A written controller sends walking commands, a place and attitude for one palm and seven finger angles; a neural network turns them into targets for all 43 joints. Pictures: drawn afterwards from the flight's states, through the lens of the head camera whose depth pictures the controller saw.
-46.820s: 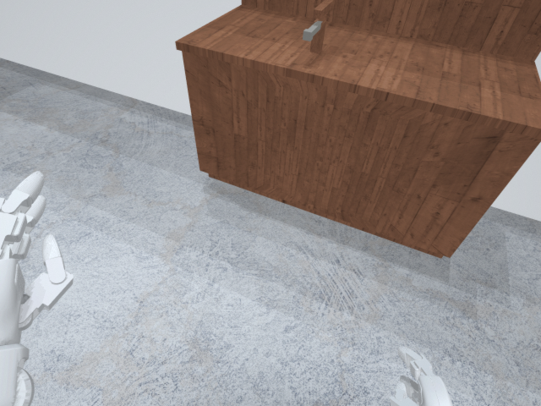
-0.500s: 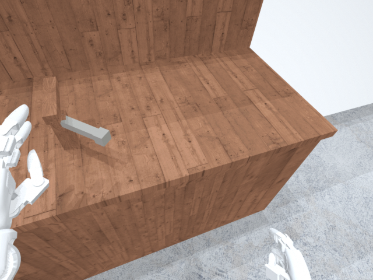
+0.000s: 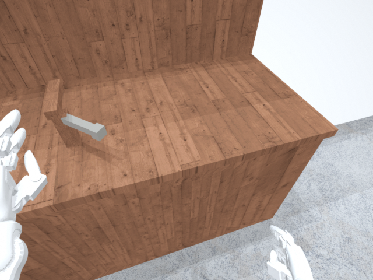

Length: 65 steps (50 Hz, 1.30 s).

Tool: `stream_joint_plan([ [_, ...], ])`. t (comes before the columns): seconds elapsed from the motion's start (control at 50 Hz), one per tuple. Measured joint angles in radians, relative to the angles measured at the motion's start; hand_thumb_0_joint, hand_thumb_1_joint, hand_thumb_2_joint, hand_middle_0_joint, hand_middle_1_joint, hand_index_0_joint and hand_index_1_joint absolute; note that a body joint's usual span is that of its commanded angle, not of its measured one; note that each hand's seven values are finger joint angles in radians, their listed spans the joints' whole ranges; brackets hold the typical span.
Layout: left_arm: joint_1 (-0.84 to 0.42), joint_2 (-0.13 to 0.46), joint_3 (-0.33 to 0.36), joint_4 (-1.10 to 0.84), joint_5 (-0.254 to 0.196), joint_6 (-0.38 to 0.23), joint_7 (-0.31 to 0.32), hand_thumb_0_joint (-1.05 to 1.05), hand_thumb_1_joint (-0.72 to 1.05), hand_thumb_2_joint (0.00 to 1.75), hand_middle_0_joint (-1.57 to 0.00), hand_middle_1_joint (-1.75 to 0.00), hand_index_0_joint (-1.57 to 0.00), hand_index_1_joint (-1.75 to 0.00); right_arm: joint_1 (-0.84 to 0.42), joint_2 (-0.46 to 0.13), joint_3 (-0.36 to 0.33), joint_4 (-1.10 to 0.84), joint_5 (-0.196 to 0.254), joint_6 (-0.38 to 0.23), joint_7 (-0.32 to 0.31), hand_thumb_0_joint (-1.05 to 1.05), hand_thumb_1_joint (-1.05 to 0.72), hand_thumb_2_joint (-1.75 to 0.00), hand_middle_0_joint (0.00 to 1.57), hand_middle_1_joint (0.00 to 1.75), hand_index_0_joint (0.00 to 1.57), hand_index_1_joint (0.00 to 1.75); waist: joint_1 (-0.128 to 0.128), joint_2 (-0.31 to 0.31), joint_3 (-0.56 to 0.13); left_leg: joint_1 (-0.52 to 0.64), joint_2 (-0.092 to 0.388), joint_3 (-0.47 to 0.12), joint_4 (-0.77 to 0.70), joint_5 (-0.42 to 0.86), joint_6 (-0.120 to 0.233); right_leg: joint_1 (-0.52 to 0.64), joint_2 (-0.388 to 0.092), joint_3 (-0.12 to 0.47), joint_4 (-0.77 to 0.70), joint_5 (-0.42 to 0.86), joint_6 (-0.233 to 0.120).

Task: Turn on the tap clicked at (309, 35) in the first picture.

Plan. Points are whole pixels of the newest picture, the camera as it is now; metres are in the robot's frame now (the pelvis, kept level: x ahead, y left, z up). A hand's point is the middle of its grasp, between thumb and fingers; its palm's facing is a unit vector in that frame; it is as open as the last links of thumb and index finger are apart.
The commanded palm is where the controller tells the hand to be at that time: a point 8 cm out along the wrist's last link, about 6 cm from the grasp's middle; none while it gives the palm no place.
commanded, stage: turn the palm inward beside the body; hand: left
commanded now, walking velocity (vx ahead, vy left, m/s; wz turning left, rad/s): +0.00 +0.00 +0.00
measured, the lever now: (98, 132) +0.40 +0.27 +0.09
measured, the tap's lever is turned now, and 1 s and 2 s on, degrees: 45 45 45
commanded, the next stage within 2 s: reach beside the lever's end, fingers flat in 1.78 s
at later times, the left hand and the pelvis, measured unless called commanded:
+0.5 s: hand (62, 184) +0.22 +0.24 +0.16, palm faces +0.51 -0.82 -0.24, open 7.4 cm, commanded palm +0.17 +0.28 +0.17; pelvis +0.03 -0.03 +0.00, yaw +2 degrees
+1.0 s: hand (59, 197) +0.20 +0.24 +0.15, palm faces +0.55 -0.82 -0.15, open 7.4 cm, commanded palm +0.14 +0.27 +0.16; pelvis +0.02 -0.01 +0.00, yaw +2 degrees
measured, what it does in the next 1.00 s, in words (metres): stands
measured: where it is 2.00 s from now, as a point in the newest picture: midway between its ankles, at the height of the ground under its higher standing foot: outside the picture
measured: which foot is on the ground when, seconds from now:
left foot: down 0.00-1.00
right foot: down 0.00-1.00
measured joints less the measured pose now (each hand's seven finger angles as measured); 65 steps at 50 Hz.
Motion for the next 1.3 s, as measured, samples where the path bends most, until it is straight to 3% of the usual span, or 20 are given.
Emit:
stream_joint_plan([
  [0.16, -0.046, 0.011, 0.027, 0.072, -0.059, 0.094, -0.071, 0.02, 0.89, 0.9, -0.21, -0.3, -0.21, -0.3, 0.007, -0.017, 0.004, 0.051, 0.016, -0.014, -0.054, 0.01, -0.9, -0.9, 0.21, 0.3, 0.21, 0.3, 0.011, 0.044, -0.015, 0.004, 0.02, -0.041, 0.003, -0.014, -0.018, 0.021, 0.021, -0.039, -0.018, -0.014, -0.02],
  [0.38, 0.086, -0.023, 0.055, 0.018, -0.122, 0.045, -0.093, 0.02, 0.89, 0.9, -0.21, -0.3, -0.21, -0.3, 0.034, -0.036, -0.041, 0.049, 0.027, -0.06, -0.049, 0.01, -0.9, -0.9, 0.2, 0.3, 0.21, 0.3, -0.001, 0.033, -0.053, -0.005, 0.024, -0.029, 0.001, -0.04, -0.03, -0.005, 0.025, -0.028, 0.01, -0.053, -0.034],
  [0.58, 0.12, -0.074, -0.011, -0.021, -0.113, 0.025, -0.046, 0.02, 0.89, 0.9, -0.21, -0.3, -0.21, -0.3, 0.052, -0.041, -0.043, 0.044, 0.031, -0.113, -0.058, 0.01, -0.9, -0.9, 0.2, 0.3, 0.2, 0.3, 0.011, 0.034, -0.056, -0.02, 0.009, -0.039, 0.014, -0.041, -0.028, -0.016, 0.009, -0.039, 0.025, -0.059, -0.029],
  [0.8, 0.112, -0.092, -0.059, -0.045, -0.115, 0.097, 0.003, 0.02, 0.89, 0.9, -0.21, -0.3, -0.21, -0.3, 0.034, -0.003, -0.001, 0.033, 0.033, -0.125, -0.061, 0.01, -0.9, -0.9, 0.21, 0.3, 0.21, 0.3, 0.013, 0.042, -0.057, -0.018, 0.004, -0.036, 0.018, -0.031, -0.018, -0.007, 0.004, -0.036, 0.015, -0.041, -0.019],
  [1.3, 0.176, -0.149, -0.142, -0.146, -0.116, 0.196, 0.081, 0.02, 0.89, 0.9, -0.2, -0.3, -0.2, -0.3, 0.031, -0.008, 0.01, 0.012, 0.027, -0.109, -0.062, 0.01, -0.9, -0.9, 0.21, 0.3, 0.21, 0.3, 0.019, 0.044, -0.056, -0.01, -0.012, -0.037, 0.026, -0.033, -0.003, 0.008, -0.012, -0.038, 0.016, -0.043, -0.002],
])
